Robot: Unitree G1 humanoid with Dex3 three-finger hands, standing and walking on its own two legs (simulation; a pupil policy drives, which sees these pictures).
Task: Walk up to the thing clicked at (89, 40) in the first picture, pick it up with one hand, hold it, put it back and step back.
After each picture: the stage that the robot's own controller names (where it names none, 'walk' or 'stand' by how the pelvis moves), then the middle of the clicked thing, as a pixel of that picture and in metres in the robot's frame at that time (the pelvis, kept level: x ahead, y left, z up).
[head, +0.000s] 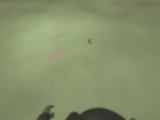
stand; (89, 41) +1.75 +0.07 -0.72
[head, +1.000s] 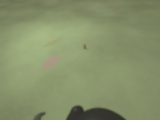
walk; (84, 46) +1.60 +0.28 -0.72
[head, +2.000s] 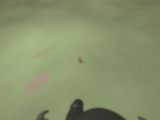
walk; (80, 59) +1.05 +0.30 -0.72
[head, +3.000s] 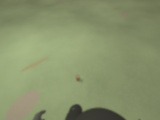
walk; (77, 77) +0.65 +0.24 -0.71
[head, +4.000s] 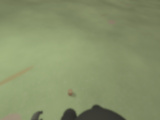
walk; (70, 92) +0.45 +0.17 -0.71
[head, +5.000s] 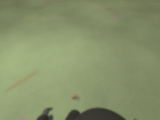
stand; (73, 95) +0.37 +0.23 -0.72
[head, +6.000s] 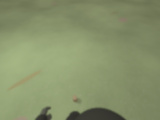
stand; (75, 98) +0.36 +0.19 -0.72
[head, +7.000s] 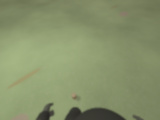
stand; (73, 95) +0.35 +0.22 -0.71
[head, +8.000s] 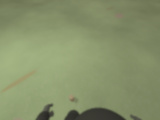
stand; (71, 97) +0.33 +0.23 -0.72
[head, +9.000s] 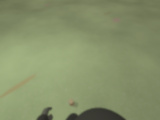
stand; (71, 102) +0.31 +0.23 -0.73
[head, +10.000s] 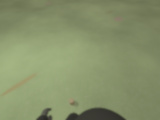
stand; (71, 101) +0.31 +0.22 -0.73
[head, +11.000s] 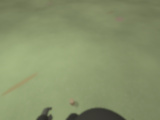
stand; (72, 101) +0.31 +0.22 -0.73
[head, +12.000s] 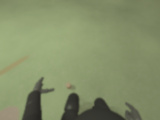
go down; (68, 85) +0.34 +0.23 -0.62
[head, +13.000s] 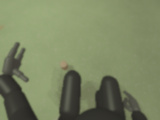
go down; (64, 65) +0.39 +0.26 -0.32
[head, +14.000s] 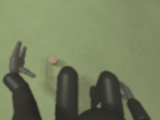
close in; (53, 60) +0.38 +0.28 -0.26
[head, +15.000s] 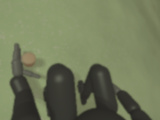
close; (29, 60) +0.36 +0.30 -0.21
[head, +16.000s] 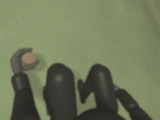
lift; (29, 59) +0.35 +0.30 -0.22
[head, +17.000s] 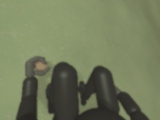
lift; (40, 66) +0.31 +0.27 -0.20
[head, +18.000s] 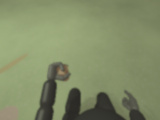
lift; (63, 73) +0.31 +0.19 +0.00
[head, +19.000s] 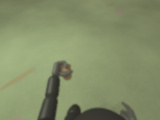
hold; (66, 72) +0.34 +0.18 +0.01
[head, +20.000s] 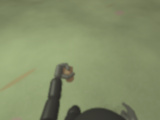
hold; (68, 74) +0.33 +0.17 +0.00
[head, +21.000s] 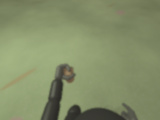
hold; (69, 75) +0.32 +0.17 +0.00
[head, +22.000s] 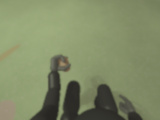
crouch; (64, 65) +0.38 +0.20 -0.08
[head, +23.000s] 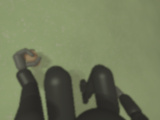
lower; (33, 59) +0.37 +0.29 -0.22
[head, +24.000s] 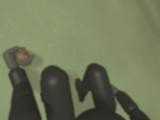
lower; (24, 58) +0.38 +0.31 -0.22
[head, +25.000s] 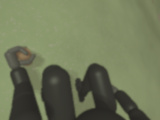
lower; (25, 57) +0.38 +0.31 -0.22
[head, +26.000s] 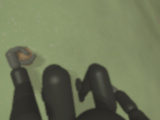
lower; (26, 57) +0.38 +0.31 -0.22
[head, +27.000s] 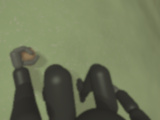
loosen; (29, 57) +0.37 +0.30 -0.22
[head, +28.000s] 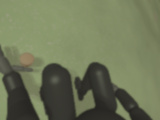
withdraw; (27, 60) +0.36 +0.28 -0.22
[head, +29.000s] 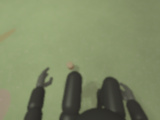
walk; (70, 65) +0.40 +0.23 -0.37
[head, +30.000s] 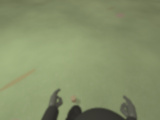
stand; (73, 99) +0.33 +0.18 -0.66
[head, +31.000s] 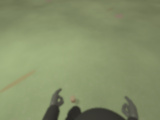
stand; (72, 99) +0.33 +0.20 -0.67
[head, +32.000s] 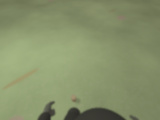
stand; (73, 98) +0.34 +0.19 -0.70
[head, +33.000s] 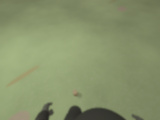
walk; (75, 93) +0.36 +0.19 -0.72
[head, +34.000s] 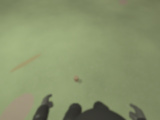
walk; (76, 78) +0.52 +0.18 -0.71
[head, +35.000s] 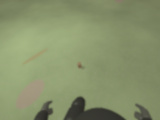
walk; (79, 65) +0.80 +0.25 -0.70
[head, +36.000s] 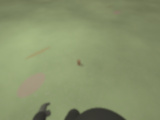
stand; (78, 62) +1.00 +0.21 -0.71
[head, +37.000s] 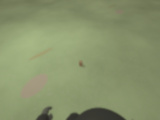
stand; (80, 63) +0.98 +0.20 -0.73
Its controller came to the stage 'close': yes
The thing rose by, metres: 0.70
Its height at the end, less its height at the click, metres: +0.00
